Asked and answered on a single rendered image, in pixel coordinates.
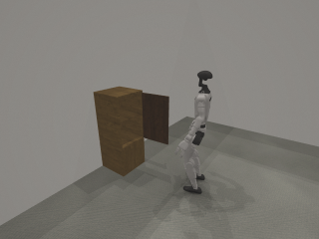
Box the left robot shin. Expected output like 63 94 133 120
183 162 197 189

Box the left robot upper arm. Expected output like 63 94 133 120
196 94 206 122

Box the cupboard door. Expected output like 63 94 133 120
142 93 169 144

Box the humanoid robot head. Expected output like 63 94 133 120
197 71 213 94

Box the left robot forearm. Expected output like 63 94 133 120
184 117 202 143

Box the left robot hand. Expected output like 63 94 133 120
174 140 189 158

